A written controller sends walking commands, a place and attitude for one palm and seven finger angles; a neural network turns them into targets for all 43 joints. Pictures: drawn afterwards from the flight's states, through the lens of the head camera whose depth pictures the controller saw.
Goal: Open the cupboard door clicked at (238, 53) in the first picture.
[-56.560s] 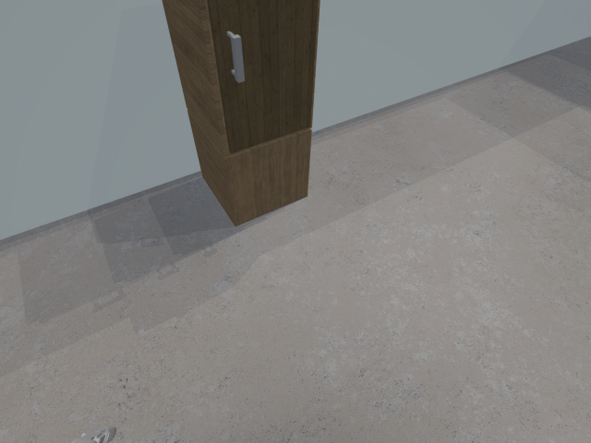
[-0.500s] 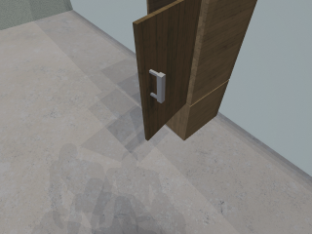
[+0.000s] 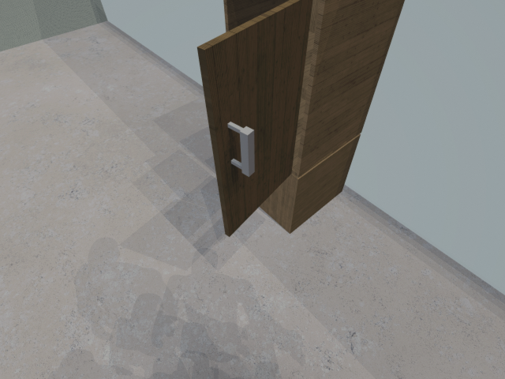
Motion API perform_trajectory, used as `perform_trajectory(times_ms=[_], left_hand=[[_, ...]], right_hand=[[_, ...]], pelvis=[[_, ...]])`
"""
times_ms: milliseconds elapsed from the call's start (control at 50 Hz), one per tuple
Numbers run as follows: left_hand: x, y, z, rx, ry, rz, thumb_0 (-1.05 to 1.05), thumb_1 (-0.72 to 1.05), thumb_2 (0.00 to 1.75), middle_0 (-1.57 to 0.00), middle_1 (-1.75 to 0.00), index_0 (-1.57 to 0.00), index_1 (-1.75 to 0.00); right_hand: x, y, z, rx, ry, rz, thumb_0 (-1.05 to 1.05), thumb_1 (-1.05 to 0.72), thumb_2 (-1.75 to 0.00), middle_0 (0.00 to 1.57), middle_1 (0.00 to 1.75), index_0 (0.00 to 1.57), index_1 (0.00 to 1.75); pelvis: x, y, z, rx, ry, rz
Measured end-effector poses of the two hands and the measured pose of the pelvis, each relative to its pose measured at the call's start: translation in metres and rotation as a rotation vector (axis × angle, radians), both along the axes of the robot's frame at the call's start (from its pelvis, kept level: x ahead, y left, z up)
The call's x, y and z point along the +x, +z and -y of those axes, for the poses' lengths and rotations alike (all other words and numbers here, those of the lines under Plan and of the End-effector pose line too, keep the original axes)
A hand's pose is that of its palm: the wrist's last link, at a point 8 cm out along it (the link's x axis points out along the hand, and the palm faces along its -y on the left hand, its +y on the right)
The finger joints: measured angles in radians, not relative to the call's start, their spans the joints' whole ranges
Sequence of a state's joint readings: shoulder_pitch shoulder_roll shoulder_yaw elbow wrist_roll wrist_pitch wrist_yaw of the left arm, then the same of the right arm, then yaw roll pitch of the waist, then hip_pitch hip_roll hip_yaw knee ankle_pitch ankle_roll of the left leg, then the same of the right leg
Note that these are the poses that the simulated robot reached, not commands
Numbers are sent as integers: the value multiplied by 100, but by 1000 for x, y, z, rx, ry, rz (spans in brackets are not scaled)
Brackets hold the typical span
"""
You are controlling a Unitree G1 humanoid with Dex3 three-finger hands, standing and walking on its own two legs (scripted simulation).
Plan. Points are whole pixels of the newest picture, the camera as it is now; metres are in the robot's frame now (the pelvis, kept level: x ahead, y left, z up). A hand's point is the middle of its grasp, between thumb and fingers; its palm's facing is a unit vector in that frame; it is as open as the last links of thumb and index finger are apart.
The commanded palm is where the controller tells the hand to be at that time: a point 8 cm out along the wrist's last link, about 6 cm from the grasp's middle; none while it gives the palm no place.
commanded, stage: look to check the result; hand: left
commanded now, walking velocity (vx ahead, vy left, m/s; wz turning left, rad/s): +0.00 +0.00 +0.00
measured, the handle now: (240, 149) +0.59 +0.06 +0.00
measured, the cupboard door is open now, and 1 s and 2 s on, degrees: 100 100 100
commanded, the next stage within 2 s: stand and wait in 0.46 s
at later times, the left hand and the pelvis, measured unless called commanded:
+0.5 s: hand out of the picture +0.07 +0.21 -0.16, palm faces +0.01 -0.96 -0.30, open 7.4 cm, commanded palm none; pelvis +0.02 -0.01 +0.00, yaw +0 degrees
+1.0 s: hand out of the picture +0.07 +0.20 -0.17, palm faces +0.00 -0.96 -0.27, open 7.4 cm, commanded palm none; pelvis +0.03 -0.01 +0.00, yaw -1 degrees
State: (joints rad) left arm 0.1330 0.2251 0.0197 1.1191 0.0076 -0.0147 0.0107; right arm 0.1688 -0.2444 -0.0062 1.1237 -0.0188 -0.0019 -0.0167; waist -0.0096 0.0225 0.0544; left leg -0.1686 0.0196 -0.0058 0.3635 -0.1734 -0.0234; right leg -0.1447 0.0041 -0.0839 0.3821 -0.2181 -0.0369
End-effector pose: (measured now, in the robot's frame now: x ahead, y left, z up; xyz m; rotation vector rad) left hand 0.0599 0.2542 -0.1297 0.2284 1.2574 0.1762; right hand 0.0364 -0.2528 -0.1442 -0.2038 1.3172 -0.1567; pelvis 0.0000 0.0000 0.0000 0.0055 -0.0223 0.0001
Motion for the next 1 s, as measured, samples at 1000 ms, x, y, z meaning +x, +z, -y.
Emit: perform_trajectory(times_ms=[1000], left_hand=[[9,-2,7,6,7,-62,1,90,90,-20,-30,-20,-30]], right_hand=[[11,0,4,2,-24,-48,0,-91,-90,21,29,20,30]], pelvis=[[30,2,9,0,-16,-11]])
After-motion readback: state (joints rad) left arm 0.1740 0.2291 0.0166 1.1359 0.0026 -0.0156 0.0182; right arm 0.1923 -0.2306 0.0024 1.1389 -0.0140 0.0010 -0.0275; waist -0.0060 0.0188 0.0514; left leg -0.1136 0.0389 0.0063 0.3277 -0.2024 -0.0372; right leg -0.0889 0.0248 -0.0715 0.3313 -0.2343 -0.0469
